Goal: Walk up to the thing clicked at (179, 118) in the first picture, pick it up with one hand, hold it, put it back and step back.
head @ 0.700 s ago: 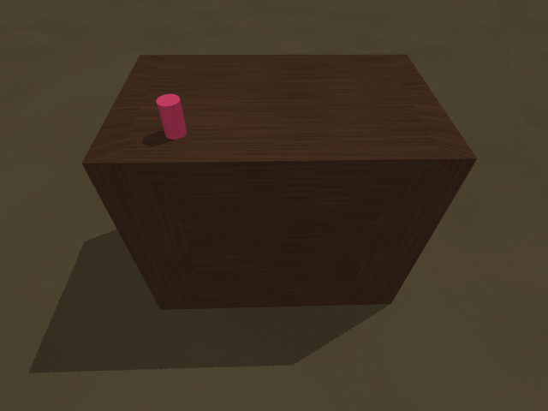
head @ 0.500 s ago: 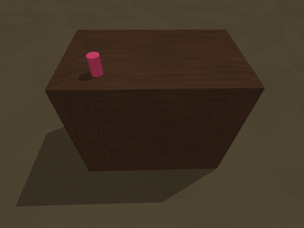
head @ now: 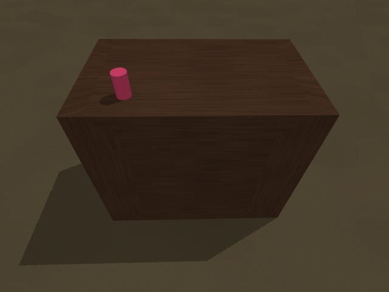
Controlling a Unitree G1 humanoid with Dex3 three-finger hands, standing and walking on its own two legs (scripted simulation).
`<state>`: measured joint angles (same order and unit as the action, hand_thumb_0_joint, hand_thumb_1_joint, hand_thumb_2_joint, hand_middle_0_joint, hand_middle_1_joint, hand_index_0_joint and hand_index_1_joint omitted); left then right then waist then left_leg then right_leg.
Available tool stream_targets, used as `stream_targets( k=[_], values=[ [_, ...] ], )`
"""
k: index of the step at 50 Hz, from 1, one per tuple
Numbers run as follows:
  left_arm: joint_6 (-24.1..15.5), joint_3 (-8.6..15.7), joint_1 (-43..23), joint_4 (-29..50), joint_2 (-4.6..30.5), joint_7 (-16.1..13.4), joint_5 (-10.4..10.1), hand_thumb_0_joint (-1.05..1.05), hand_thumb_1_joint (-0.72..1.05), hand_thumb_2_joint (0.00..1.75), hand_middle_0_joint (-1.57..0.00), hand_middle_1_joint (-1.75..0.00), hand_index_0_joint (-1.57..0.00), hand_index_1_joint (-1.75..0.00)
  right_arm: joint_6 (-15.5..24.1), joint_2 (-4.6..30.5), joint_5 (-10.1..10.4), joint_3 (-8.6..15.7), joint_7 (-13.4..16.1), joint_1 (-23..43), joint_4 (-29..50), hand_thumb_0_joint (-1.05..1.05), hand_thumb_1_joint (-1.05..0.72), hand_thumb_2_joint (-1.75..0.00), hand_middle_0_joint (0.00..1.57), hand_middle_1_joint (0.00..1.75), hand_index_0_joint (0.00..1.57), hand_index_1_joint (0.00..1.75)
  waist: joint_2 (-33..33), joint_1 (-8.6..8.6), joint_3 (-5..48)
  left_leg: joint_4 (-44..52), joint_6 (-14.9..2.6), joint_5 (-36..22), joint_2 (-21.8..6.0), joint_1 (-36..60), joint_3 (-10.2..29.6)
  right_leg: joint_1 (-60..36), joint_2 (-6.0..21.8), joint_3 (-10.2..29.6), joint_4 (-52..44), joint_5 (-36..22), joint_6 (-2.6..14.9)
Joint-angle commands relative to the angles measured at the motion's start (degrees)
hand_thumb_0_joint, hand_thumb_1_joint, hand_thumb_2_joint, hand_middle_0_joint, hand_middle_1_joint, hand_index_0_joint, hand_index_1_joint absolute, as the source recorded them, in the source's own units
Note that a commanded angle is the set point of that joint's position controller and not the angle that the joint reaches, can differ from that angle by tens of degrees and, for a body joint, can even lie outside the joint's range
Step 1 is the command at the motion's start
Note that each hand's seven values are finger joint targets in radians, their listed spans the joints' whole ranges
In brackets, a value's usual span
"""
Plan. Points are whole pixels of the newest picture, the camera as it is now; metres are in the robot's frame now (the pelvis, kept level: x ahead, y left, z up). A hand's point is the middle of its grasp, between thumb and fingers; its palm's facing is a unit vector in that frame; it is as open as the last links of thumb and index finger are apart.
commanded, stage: stand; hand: left
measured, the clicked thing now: (121, 84) +0.74 +0.25 +0.01
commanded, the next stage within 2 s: walk up in 0.42 s
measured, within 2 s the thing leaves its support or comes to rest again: neither
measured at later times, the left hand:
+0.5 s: hand out of the picture +0.07 +0.26 -0.16, palm faces -0.01 -0.94 -0.33, open 7.4 cm
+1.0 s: hand out of the picture +0.13 +0.23 -0.14, palm faces +0.04 -0.92 -0.39, open 7.4 cm
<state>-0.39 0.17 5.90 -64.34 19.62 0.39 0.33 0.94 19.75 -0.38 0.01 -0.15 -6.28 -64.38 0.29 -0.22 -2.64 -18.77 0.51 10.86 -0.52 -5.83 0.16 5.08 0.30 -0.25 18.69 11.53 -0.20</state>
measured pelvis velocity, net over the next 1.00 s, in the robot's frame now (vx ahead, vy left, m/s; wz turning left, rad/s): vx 0.12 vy -0.05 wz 0.03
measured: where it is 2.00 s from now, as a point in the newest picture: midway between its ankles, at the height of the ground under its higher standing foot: outside the picture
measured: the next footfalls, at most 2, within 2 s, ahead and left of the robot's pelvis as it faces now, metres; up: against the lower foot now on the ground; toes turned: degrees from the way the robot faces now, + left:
right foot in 0.66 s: +0.09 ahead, -0.14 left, +0.00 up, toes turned -3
left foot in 1.10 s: +0.32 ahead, +0.08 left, +0.00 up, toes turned +5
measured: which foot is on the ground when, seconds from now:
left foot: down 0.00-0.68, up 0.70-1.00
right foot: down 0.00-0.50, up 0.52-0.64, down 0.66-1.00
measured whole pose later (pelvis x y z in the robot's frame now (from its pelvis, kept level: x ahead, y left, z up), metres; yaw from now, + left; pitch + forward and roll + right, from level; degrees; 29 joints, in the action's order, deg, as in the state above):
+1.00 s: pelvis +0.12 -0.05 -0.01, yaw +1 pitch -4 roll -1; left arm -3.6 3.5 20.4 -49.7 21.5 1.8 0.9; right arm -0.2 23.3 -1.1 4.2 -4.0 -13.8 -50.8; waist 3.4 -2.0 -7.4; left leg -41.7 -0.7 12.1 -1.3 -26.5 2.8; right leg -0.5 -1.9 -4.7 23.0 19.3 2.3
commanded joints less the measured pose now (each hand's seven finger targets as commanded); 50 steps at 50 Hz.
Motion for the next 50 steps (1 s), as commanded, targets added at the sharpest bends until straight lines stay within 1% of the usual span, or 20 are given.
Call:
stream_targets(
  k=[1, 20, 21, 22, 23, 25, 26, 27, 29, 31, 33, 34, 35, 36, 38, 39, 42, 43, 45, 50],
  values=[
    [-1.36, 2.32, -2.04, 3.6, 12.29, -1.01, 0.05, 0.0, 0.9, 0.9, -0.2, -0.3, -0.2, -0.3, 1.01, 12.0, -0.07, 2.15, 0.91, 1.85, 3.48, 0.0, -0.9, -0.9, 0.2, 0.3, 0.2, 0.3, -0.16, 0.24, 4.36, 2.25, -1.69, -11.27, -6.88, 0.93, 4.93, -0.5, 7.28, 4.9, -2.74, -11.14, 1.66],
    [-1.44, 2.39, -1.28, 3.43, 12.4, -0.99, 0.23, 0.0, 0.9, 0.9, -0.2, -0.3, -0.2, -0.3, 0.92, 12.14, -0.1, 2.24, 0.67, 1.85, 3.38, 0.0, -0.9, -0.9, 0.2, 0.3, 0.2, 0.3, -0.23, 0.1, 3.24, 3.39, -1.72, -7.41, -6.57, 0.08, 5.41, 0.37, 7.0, 4.63, -3.73, -7.06, 1.5],
    [-1.9, 4.91, 1.97, 6.79, 15.9, 0.47, 1.05, 0.0, 0.9, 0.9, -0.2, -0.3, -0.2, -0.3, 1.42, 15.77, -1.0, 4.9, -0.36, -2.16, 6.25, 0.0, -0.9, -0.9, 0.2, 0.3, 0.2, 0.3, -0.42, 0.21, 6.88, -0.38, -5.45, 18.27, -3.59, 1.59, 5.39, 0.28, 2.99, 3.41, 0.9, 16.58, 3.45],
    [-1.81, 5.18, 1.69, 6.69, 15.4, 0.92, 1.59, 0.0, 0.9, 0.9, -0.2, -0.3, -0.2, -0.3, 1.5, 15.95, -1.59, 5.47, -0.69, -3.62, 6.12, 0.0, -0.9, -0.9, 0.2, 0.3, 0.2, 0.3, 0.86, 0.61, 2.77, 0.12, -6.46, 26.37, -5.05, -1.14, 8.16, 6.0, 3.38, 4.6, 3.42, 23.78, 4.28],
    [-1.74, 5.38, 0.12, 7.96, 14.54, 1.29, 1.74, 0.0, 0.9, 0.9, -0.2, -0.3, -0.2, -0.3, 1.47, 16.06, -1.66, 5.79, -0.82, -4.19, 6.71, 0.0, -0.9, -0.9, 0.2, 0.3, 0.2, 0.3, 2.15, 1.4, -1.41, 1.89, -7.57, 29.37, -6.74, -2.59, 11.58, 12.44, 2.78, 4.67, 6.64, 24.76, 4.29],
    [-1.85, 5.28, -2.19, 10.51, 12.16, 1.66, 1.91, 0.0, 0.9, 0.9, -0.2, -0.3, -0.2, -0.3, 1.83, 18.06, -1.7, 7.1, -0.97, -6.91, 7.66, 0.0, -0.9, -0.9, 0.2, 0.3, 0.2, 0.3, 7.19, 2.98, -6.24, 7.8, -12.3, 27.55, -14.77, 1.4, 20.7, 22.24, 0.29, -0.5, 17.88, 14.52, 2.88],
    [-1.94, 5.56, -2.06, 11.48, 12.9, 1.61, 1.96, 0.0, 0.9, 0.9, -0.2, -0.3, -0.2, -0.3, 2.39, 18.91, -1.88, 7.61, -0.94, -7.75, 8.59, 0.0, -0.9, -0.9, 0.2, 0.3, 0.2, 0.3, 7.48, 3.58, -6.17, 8.67, -15.27, 22.77, -18.03, 4.33, 24.67, 27.11, 2.35, 1.76, 23.69, 16.04, 2.35],
    [-2.09, 5.71, -2.12, 12.33, 13.67, 1.81, 1.82, 0.0, 0.9, 0.9, -0.2, -0.3, -0.2, -0.3, 2.75, 18.84, -1.93, 7.79, -0.92, -8.95, 9.44, 0.0, -0.9, -0.9, 0.2, 0.3, 0.2, 0.3, 6.13, 3.69, -5.04, 9.33, -16.28, 23.0, -18.69, 4.54, 25.96, 28.03, 3.49, 3.52, 26.01, 17.59, 2.3],
    [-2.51, 5.92, 0.63, 13.3, 13.49, 2.54, 1.31, 0.0, 0.9, 0.9, -0.2, -0.3, -0.2, -0.3, 2.8, 19.23, -1.9, 8.06, -1.06, -5.9, 11.85, 0.0, -0.9, -0.9, 0.2, 0.3, 0.2, 0.3, 8.65, 1.68, -3.76, 8.41, -15.61, 20.64, -18.23, 3.43, 21.69, 24.5, 5.93, 4.53, 20.93, 17.78, 2.63],
    [-3.1, 6.19, 5.13, 12.13, 13.23, 2.81, 1.62, 0.0, 0.9, 0.9, -0.2, -0.3, -0.2, -0.3, 2.52, 17.68, -1.97, 7.96, -1.59, -3.22, 14.17, 0.0, -0.9, -0.9, 0.2, 0.3, 0.2, 0.3, 9.64, -0.26, -1.33, 3.34, -12.5, 10.5, -13.21, -0.96, 13.06, 13.77, 3.58, 0.76, 14.33, 10.96, 2.24],
    [-3.5, 7.61, 15.88, 8.7, 13.98, 2.1, 1.78, 0.0, 0.9, 0.9, -0.2, -0.3, -0.2, -0.3, 1.78, 14.83, -1.52, 6.96, -1.92, -0.33, 16.35, 0.0, -0.9, -0.9, 0.2, 0.3, 0.2, 0.3, 3.72, -6.0, 1.91, -10.63, -8.03, 5.11, -7.12, -13.21, 4.47, -6.51, -0.81, -3.48, 6.13, 2.18, 1.8],
    [-3.95, 9.17, 22.13, 8.01, 18.38, 1.28, 2.24, 0.0, 0.9, 0.9, -0.2, -0.3, -0.2, -0.3, 1.58, 10.46, -1.04, 5.59, -1.99, -1.46, 17.53, 0.0, -0.9, -0.9, 0.2, 0.3, 0.2, 0.3, -12.32, -8.82, 2.78, -28.95, -5.16, 13.12, -0.02, -23.63, -0.83, -14.08, 5.55, 10.12, -2.45, 13.62, 2.92],
    [-4.54, 9.98, 20.59, 10.27, 24.45, 0.9, 2.55, 0.0, 0.9, 0.9, -0.2, -0.3, -0.2, -0.3, 1.36, 9.76, -0.75, 5.09, -1.65, -2.47, 18.99, 0.0, -0.9, -0.9, 0.2, 0.3, 0.2, 0.3, -18.85, -7.26, -0.14, -40.1, -2.56, 23.1, 6.03, -33.9, 1.11, -11.67, 21.14, 35.67, -11.53, 22.88, 9.09],
    [-4.25, 9.46, 15.58, 12.93, 23.91, 0.96, 1.96, 0.0, 0.9, 0.9, -0.2, -0.3, -0.2, -0.3, 1.21, 14.56, -1.07, 6.29, -0.96, -2.52, 17.64, 0.0, -0.9, -0.9, 0.2, 0.3, 0.2, 0.3, -8.8, -5.29, -4.49, -43.51, -2.45, 20.54, 1.38, -32.69, 7.98, -4.72, 25.4, 38.72, -10.18, 20.82, 14.22],
    [-4.71, 8.26, 11.25, 15.02, 18.54, 0.57, 0.33, 0.0, 0.9, 0.9, -0.2, -0.3, -0.2, -0.3, 1.34, 14.97, -0.01, 6.38, -1.44, -7.7, 15.14, 0.0, -0.9, -0.9, 0.2, 0.3, 0.2, 0.3, -3.37, -1.89, -5.88, -44.5, -2.51, 12.26, -0.75, -31.24, 9.82, -5.08, 17.6, 22.68, -7.93, 8.8, 11.49],
    [-4.91, 7.82, 10.78, 15.69, 17.22, 0.29, 0.38, 0.0, 0.9, 0.9, -0.2, -0.3, -0.2, -0.3, 1.37, 14.59, -0.01, 6.26, -1.55, -9.23, 14.68, 0.0, -0.9, -0.9, 0.2, 0.3, 0.2, 0.3, -5.07, -1.09, -4.7, -42.41, -2.47, 9.61, -1.03, -29.56, 8.85, -4.8, 15.4, 17.88, -6.95, 1.48, 9.41],
    [-5.28, 7.34, 12.57, 16.81, 15.9, 0.3, 0.0, 0.0, 0.9, 0.9, -0.2, -0.3, -0.2, -0.3, 0.78, 13.3, -0.28, 6.19, -2.42, -10.77, 14.94, 0.0, -0.9, -0.9, 0.2, 0.3, 0.2, 0.3, -6.58, -0.73, -4.02, -37.16, -0.72, 5.8, -0.03, -25.88, 6.37, -4.18, 12.33, 7.4, -3.87, -20.19, 8.82],
    [-5.26, 7.49, 13.24, 17.54, 16.18, 0.21, 0.33, 0.0, 0.9, 0.9, -0.2, -0.3, -0.2, -0.3, 0.58, 12.69, -0.51, 6.18, -2.65, -9.51, 16.21, 0.0, -0.9, -0.9, 0.2, 0.3, 0.2, 0.3, -6.82, -1.02, -4.2, -34.15, -0.24, 6.16, -0.23, -25.89, 5.89, -4.17, 13.11, 6.4, -3.41, -22.21, 10.08],
    [-5.11, 7.75, 15.1, 18.2, 16.71, 0.1, 0.4, 0.0, 0.9, 0.9, -0.2, -0.3, -0.2, -0.3, 0.44, 12.29, -0.72, 6.22, -3.01, -5.86, 18.52, 0.0, -0.9, -0.9, 0.2, 0.3, 0.2, 0.3, -6.72, -2.47, -4.85, -27.95, -0.19, 4.29, -0.25, -25.29, 4.38, -4.04, 12.58, 4.68, -2.64, -23.27, 9.23],
    [-4.81, 7.48, 15.93, 19.98, 17.47, -0.13, 0.48, 0.0, 0.9, 0.9, -0.2, -0.3, -0.2, -0.3, 0.73, 11.57, -0.96, 6.58, -3.9, -2.29, 21.76, 0.0, -0.9, -0.9, 0.2, 0.3, 0.2, 0.3, -6.82, -2.9, -4.3, -17.9, -2.39, -2.32, -2.31, -18.81, -1.12, -2.21, 13.08, 3.02, -0.3, -23.3, 8.62]
  ],
)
